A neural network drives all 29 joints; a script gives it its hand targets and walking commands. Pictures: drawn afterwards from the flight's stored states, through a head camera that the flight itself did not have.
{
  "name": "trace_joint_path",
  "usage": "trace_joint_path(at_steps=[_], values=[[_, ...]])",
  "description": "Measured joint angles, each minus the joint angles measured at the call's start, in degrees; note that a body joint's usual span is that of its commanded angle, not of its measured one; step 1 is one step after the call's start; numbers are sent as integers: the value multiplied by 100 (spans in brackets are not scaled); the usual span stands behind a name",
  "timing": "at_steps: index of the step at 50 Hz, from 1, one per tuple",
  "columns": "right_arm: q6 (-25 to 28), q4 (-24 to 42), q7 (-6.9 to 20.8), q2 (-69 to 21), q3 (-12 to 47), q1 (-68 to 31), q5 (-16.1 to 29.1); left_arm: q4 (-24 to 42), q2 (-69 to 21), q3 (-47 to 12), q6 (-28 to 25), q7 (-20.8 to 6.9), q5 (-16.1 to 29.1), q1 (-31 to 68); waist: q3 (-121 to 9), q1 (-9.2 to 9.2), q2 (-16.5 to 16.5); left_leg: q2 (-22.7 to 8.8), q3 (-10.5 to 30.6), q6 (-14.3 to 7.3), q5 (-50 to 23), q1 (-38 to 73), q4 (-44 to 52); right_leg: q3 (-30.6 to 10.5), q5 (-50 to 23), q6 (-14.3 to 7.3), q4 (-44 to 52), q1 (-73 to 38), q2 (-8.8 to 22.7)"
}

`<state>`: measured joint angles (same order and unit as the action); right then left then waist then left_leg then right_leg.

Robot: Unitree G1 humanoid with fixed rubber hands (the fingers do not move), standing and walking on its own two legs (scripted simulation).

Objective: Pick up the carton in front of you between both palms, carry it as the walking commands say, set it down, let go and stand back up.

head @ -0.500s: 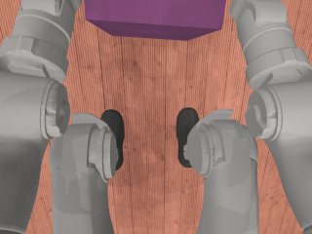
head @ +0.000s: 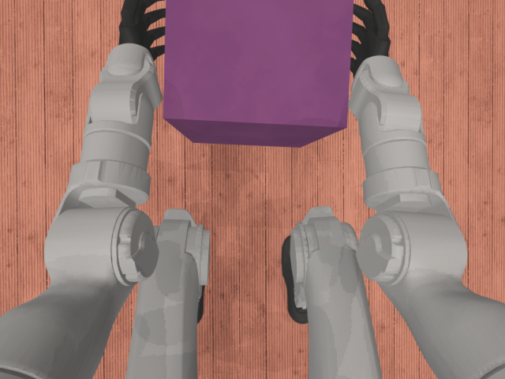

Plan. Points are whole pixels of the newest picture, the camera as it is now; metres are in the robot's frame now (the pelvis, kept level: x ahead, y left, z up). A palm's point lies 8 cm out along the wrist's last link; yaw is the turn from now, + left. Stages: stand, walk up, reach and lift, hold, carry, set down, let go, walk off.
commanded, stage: reach and lift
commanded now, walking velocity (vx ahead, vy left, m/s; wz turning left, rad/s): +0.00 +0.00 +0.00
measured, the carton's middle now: (253, 71) +0.54 -0.01 -0.15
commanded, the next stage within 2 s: none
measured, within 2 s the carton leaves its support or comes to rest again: neither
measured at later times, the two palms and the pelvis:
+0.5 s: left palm (76, 19) +0.49 +0.14 +0.07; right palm (448, 35) +0.48 -0.16 +0.07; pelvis +0.00 +0.00 +0.11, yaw +0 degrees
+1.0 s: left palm out of the picture +0.44 +0.14 +0.23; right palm out of the picture +0.43 -0.16 +0.23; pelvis +0.05 +0.00 +0.26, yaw +0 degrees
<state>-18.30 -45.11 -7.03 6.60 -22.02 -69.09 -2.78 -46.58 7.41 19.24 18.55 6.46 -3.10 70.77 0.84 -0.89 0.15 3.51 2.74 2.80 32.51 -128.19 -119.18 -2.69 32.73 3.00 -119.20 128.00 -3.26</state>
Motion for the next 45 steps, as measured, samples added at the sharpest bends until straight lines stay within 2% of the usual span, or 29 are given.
trace_joint_path(at_steps=[5, 10, 17, 25, 45], values=[[-176, -77, 268, -305, -621, 177, -787, -115, -322, 642, 136, -248, -749, -188, -542, 16, -46, -2, 34, -19, -249, 316, 692, 25, -243, -47, 699, -327, 34], [-288, 65, 398, -432, -844, 228, -1103, 29, -472, 900, 229, -373, -1089, -256, -709, 24, -46, -8, 47, -27, -471, 576, 1234, 13, -491, -55, 1253, -578, 18], [-504, 493, 464, -546, -802, 427, -1120, 518, -626, 928, 451, -439, -1138, -491, -852, 35, -44, -28, 41, -45, -590, 924, 1724, -16, -622, -45, 1750, -917, 2], [-645, 953, 467, -755, -572, 1166, -1009, 1022, -829, 702, 604, -442, -1000, -1266, -1161, 31, -35, -46, 28, -71, -512, 1699, 2310, -39, -536, -63, 2324, -1688, 36], [-377, 1069, 532, -1176, -286, 2977, -1017, 1240, -1315, 458, 355, -464, -1022, -3136, -1478, 44, -8, -120, 36, -150, -638, 4760, 4451, -73, -665, -142, 4457, -4739, 106]])
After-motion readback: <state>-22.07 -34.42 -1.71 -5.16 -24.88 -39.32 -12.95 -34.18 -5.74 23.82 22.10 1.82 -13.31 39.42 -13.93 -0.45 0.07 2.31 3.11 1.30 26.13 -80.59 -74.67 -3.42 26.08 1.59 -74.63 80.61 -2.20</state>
